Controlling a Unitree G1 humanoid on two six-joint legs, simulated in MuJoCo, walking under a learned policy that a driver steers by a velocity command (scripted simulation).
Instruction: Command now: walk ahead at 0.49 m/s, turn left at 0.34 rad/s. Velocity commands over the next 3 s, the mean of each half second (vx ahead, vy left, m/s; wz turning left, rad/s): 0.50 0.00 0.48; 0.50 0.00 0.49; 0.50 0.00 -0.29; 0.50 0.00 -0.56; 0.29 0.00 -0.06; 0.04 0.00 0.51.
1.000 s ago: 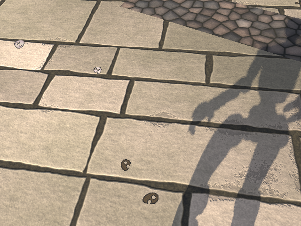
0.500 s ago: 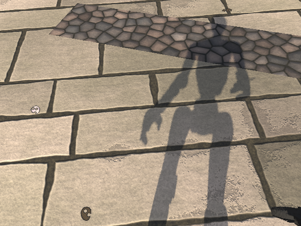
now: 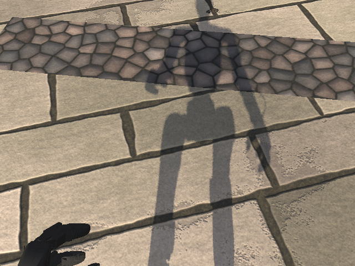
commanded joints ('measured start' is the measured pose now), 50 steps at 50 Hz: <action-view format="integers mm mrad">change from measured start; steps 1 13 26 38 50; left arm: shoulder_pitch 321 198 230 -7 381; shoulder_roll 150 157 161 85 275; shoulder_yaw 59 80 54 33 104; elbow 31 127 75 21 127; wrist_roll -6 3 -27 7 -1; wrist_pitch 5 -28 -32 -12 -35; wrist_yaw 9 27 23 22 -14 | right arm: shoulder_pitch -56 -276 -46 -133 94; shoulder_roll -149 -34 -257 -172 -41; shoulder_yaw -29 -12 -94 -65 -12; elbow -122 -207 -270 -239 -203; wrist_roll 32 -3 1 -4 -3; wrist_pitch -27 21 21 0 -1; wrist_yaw -2 30 34 -14 -16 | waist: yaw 187 115 -33 39 131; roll -170 -40 127 59 -332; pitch -205 21 -396 -46 -387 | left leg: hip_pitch -615 -515 520 -99 -484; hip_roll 41 115 325 69 -124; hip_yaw -38 25 -746 -166 -68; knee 463 -5 -538 -576 387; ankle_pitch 53 531 71 530 -49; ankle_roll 23 -8 409 233 24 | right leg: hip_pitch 671 385 -290 -74 843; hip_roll -359 -238 20 -36 -356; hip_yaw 516 -74 124 67 753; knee -298 -482 833 93 -247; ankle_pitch -258 193 -433 172 -162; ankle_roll -173 -149 50 110 -292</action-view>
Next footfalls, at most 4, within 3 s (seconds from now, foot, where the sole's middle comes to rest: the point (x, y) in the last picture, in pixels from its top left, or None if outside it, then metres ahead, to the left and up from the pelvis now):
0.46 left None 0.39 0.17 -0.76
0.96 right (145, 193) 0.73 0.11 -0.76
1.44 left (70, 178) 0.83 0.42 -0.76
1.94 right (119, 113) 1.17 0.22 -0.76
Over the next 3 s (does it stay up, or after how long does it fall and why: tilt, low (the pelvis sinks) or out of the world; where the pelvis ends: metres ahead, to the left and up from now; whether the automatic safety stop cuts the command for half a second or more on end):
stays up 1.33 0.28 0.02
